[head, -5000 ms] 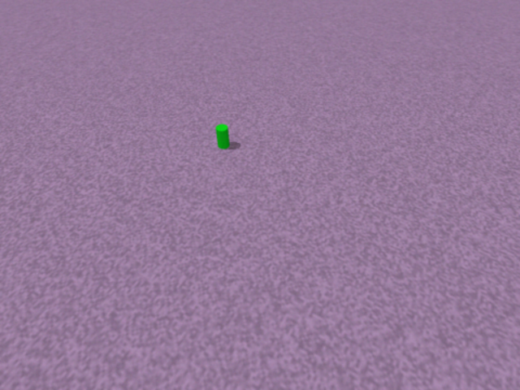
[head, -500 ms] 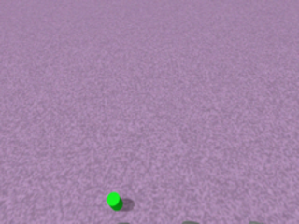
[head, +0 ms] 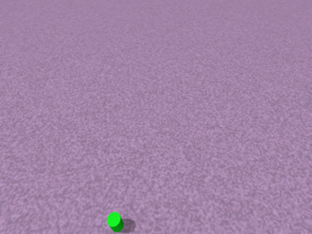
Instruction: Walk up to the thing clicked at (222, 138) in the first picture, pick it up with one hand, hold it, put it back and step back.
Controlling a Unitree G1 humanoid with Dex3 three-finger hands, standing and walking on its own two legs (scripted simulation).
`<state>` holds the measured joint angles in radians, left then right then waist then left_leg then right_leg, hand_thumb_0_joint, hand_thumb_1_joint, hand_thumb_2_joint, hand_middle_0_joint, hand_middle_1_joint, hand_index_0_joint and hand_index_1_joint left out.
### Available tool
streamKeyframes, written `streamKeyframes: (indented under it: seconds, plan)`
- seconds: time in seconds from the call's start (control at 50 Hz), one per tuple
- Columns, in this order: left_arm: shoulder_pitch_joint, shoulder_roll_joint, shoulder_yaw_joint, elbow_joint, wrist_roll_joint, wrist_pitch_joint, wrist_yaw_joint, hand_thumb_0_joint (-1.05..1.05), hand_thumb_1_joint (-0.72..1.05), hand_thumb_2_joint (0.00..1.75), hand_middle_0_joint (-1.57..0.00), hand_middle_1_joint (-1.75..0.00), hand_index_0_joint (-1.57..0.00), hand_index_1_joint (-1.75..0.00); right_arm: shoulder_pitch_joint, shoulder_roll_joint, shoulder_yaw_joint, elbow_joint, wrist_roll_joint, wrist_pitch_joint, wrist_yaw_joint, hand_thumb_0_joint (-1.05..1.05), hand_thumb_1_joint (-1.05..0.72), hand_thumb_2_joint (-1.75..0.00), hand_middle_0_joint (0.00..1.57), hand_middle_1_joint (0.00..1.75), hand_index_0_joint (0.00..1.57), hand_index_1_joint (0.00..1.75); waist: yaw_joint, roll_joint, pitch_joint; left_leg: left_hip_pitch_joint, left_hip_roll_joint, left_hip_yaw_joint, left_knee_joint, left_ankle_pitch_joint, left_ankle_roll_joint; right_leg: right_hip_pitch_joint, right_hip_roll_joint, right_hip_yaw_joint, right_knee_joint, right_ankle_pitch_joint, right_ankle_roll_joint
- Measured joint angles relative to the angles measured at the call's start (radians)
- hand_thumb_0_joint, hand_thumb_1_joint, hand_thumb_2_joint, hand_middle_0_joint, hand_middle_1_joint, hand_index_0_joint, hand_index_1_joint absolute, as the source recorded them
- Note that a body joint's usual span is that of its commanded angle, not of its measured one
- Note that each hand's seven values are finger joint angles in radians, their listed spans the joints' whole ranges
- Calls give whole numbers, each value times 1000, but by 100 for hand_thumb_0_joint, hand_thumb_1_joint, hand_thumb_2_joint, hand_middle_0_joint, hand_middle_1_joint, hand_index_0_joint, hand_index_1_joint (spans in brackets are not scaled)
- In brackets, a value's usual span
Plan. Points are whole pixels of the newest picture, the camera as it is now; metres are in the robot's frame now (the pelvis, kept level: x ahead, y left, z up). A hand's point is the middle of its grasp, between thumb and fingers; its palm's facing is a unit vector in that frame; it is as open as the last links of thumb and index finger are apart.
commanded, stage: walk up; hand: left
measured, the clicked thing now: (115, 222) +0.32 +0.24 -0.71
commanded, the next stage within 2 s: stand in 0.48 s
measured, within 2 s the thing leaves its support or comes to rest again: neither
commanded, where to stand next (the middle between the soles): +0.07 -0.01 m, yaw +0 degrees
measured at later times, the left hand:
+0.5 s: hand out of the picture +0.08 +0.25 -0.16, palm faces +0.01 -0.94 -0.33, open 7.4 cm
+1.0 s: hand out of the picture +0.10 +0.25 -0.15, palm faces -0.01 -0.94 -0.35, open 7.4 cm
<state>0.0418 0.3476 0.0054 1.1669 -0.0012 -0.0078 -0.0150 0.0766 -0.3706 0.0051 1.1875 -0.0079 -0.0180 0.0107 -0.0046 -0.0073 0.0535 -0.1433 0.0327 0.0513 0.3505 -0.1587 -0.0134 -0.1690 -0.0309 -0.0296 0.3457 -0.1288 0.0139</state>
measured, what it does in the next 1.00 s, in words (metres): stands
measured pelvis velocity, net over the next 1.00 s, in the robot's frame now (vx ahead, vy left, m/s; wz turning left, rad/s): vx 0.02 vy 0.00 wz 0.01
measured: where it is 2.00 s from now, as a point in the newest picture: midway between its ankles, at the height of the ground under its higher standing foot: outside the picture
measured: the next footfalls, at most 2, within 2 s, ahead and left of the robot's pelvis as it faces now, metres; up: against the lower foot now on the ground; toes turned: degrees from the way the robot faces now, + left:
none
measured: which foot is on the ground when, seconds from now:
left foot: down 0.00-1.00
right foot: down 0.00-1.00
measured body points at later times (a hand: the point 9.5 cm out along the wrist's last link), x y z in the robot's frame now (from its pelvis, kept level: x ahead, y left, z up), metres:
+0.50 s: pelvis +0.01 +0.00 +0.00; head +0.02 +0.00 +0.45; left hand +0.08 +0.30 -0.13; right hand +0.10 -0.29 -0.13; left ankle +0.02 +0.13 -0.75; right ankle +0.04 -0.13 -0.75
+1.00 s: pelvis +0.02 +0.00 +0.00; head +0.03 -0.01 +0.45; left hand +0.10 +0.30 -0.13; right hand +0.10 -0.30 -0.13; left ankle +0.02 +0.13 -0.75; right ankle +0.04 -0.13 -0.75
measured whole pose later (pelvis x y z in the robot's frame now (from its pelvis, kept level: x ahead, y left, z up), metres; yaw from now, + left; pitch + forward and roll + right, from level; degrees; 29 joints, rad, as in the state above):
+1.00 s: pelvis +0.02 +0.00 +0.00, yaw +1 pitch -2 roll +0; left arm 0.09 0.35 0.00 1.15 0.01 -0.01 -0.01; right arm 0.09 -0.35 0.00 1.16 -0.01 -0.01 0.01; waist 0.00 0.01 0.04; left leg -0.11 0.03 0.04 0.32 -0.17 -0.02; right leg -0.13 -0.03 -0.04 0.32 -0.15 0.01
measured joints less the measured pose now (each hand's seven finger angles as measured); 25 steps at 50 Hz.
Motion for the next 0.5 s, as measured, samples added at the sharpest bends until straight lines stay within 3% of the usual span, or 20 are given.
streamKeyframes:
  seconds: [0.5]
  plan:
    - [39, -11, 9, 19, 7, 1, 5, 0, 91, 90, -20, -30, -20, -30, -10, 26, -6, -7, -2, 7, -1, 1, -91, -90, 21, 30, 21, 30, 13, 15, -4, 23, -3, -2, -30, -2, 1, 25, -2, -2, -31, -2, 5]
